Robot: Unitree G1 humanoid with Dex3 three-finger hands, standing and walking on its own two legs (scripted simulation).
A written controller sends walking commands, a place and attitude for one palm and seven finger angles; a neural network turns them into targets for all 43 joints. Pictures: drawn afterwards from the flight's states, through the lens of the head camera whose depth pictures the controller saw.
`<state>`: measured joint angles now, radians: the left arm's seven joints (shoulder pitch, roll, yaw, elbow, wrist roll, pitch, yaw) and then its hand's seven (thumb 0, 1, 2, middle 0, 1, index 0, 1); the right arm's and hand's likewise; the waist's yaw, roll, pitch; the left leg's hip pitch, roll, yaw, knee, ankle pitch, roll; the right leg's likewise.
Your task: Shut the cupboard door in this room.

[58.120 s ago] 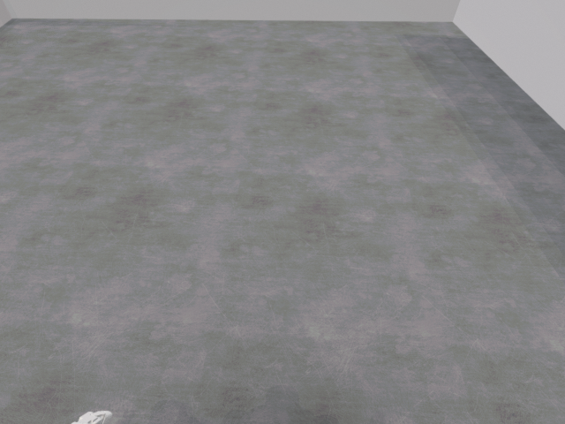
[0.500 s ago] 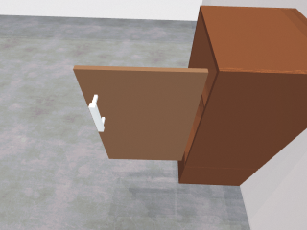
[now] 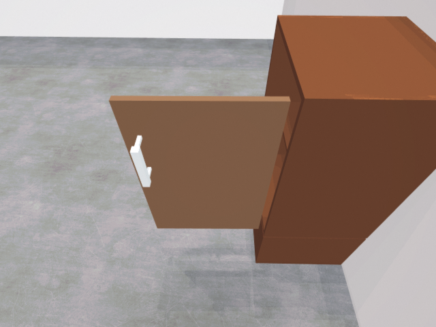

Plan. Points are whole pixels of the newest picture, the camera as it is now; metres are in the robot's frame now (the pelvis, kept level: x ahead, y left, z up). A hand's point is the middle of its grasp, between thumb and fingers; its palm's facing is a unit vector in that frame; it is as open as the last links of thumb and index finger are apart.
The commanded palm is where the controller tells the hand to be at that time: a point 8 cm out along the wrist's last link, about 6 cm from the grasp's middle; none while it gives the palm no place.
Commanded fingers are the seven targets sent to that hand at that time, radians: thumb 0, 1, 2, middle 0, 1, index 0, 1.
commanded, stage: raise the hand and make a fist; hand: left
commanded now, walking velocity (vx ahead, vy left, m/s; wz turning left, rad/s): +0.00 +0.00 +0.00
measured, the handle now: (142, 162) +0.49 +0.23 -0.04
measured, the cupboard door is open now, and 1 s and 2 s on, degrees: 91 91 91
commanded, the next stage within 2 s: bring the fist close to the handle in 1.94 s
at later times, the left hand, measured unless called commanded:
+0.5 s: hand out of the picture +0.10 +0.18 -0.08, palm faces +0.10 -1.00 +0.00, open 5.9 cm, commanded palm +0.11 +0.23 -0.06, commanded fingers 0.00 0.90 0.90 -0.64 -0.78 -0.64 -0.78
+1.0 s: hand (120, 319) +0.14 +0.19 -0.05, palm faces +0.04 -1.00 -0.03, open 3.6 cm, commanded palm +0.12 +0.24 -0.05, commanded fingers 0.00 0.90 0.90 -1.10 -1.28 -1.10 -1.28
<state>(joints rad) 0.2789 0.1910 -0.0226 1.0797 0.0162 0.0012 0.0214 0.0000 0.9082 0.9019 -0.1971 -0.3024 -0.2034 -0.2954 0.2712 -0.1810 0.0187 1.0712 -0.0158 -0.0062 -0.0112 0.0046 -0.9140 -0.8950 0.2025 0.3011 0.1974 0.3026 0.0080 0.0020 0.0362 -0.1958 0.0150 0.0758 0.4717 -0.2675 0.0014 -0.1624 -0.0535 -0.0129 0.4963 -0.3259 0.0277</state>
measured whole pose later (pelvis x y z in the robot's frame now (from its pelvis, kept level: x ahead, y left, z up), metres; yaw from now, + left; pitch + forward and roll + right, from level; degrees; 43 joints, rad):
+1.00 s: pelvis -0.06 +0.00 -0.11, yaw +2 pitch +16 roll -3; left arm 0.44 0.22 0.13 -0.06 -0.27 -0.41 -0.24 0.01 0.90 0.90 -0.92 -1.09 -0.93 -1.09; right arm 0.27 -0.23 -0.02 0.55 0.02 -0.22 -0.06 0.02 -0.90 -0.90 0.21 0.30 0.20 0.30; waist 0.01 0.04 -0.16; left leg -1.03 0.05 -0.02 1.25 -0.50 0.00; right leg -0.94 -0.04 -0.07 1.22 -0.56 0.01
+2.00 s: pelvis -0.05 -0.01 -0.09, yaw +2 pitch +15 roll -2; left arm 0.39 0.22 0.13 -0.01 -0.27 -0.40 -0.24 0.01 0.90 0.90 -1.30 -1.50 -1.30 -1.50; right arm 0.25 -0.23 0.00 0.50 0.03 -0.16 -0.06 0.01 -0.90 -0.90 0.20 0.30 0.20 0.30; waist 0.01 0.04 -0.17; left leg -0.95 0.06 -0.03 1.19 -0.49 -0.02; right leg -0.86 -0.02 -0.08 1.17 -0.56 -0.01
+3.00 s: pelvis -0.05 -0.01 -0.09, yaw +1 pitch +19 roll -2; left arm -0.57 0.30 0.26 0.85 -0.15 -0.41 -0.17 0.01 0.90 0.90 -1.30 -1.50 -1.30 -1.50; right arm 0.28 -0.25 0.00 0.64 0.02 -0.05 -0.02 0.01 -0.90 -0.89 0.20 0.30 0.20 0.30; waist -0.07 0.03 -0.15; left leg -1.02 0.06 0.00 1.15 -0.46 -0.01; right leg -0.95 -0.02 -0.05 1.14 -0.52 0.00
